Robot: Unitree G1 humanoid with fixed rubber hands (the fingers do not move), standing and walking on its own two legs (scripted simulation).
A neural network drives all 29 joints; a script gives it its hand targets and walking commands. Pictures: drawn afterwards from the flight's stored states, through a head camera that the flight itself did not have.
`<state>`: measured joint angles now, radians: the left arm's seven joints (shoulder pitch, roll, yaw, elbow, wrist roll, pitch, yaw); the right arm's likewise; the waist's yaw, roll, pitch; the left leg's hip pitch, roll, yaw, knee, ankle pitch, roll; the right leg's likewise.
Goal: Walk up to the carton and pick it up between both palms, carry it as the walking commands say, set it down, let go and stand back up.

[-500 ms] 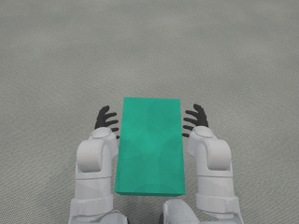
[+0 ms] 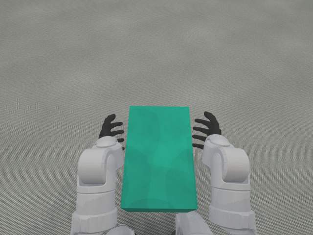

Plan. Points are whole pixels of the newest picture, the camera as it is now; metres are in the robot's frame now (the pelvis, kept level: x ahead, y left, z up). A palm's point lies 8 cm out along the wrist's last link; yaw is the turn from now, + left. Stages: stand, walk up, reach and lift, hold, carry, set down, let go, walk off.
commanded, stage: carry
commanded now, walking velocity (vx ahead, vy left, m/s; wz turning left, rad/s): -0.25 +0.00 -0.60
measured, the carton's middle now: (158, 159) +0.32 +0.01 -0.03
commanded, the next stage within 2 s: none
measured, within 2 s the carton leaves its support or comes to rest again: neither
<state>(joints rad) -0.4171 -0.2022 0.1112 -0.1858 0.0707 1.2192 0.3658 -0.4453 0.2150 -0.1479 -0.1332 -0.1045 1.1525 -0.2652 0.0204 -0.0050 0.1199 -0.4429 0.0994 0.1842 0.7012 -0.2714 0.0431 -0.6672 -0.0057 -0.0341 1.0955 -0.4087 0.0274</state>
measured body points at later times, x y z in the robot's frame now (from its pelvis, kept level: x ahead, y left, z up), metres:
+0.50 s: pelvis -0.20 +0.01 +0.00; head -0.16 +0.01 +0.45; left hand +0.15 +0.03 +0.07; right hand +0.09 -0.20 +0.08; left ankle -0.09 +0.09 -0.72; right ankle -0.16 -0.12 -0.66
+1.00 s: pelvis -0.34 +0.02 +0.00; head -0.35 +0.04 +0.45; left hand +0.00 +0.03 +0.09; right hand -0.07 -0.20 +0.10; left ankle -0.25 +0.10 -0.72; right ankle -0.26 -0.12 -0.72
